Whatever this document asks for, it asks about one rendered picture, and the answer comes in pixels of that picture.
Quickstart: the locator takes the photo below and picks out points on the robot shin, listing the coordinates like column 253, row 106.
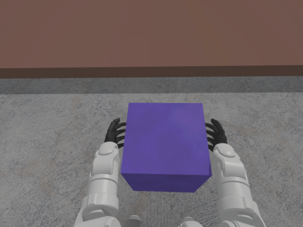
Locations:
column 134, row 217
column 188, row 219

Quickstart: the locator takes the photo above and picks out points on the robot left hand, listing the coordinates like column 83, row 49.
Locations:
column 112, row 132

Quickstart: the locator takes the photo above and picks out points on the right robot shin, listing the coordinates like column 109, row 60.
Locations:
column 188, row 219

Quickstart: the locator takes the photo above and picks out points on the robot left upper arm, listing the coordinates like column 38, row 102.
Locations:
column 107, row 221

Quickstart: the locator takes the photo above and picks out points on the robot right hand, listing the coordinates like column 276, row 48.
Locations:
column 218, row 134

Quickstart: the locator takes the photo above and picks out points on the robot left forearm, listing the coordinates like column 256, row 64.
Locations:
column 101, row 196

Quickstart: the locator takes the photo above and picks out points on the left robot shin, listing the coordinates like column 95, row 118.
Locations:
column 134, row 217

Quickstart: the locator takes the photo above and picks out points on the robot right forearm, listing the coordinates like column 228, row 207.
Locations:
column 235, row 200

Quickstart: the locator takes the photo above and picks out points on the carton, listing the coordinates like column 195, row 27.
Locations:
column 165, row 147

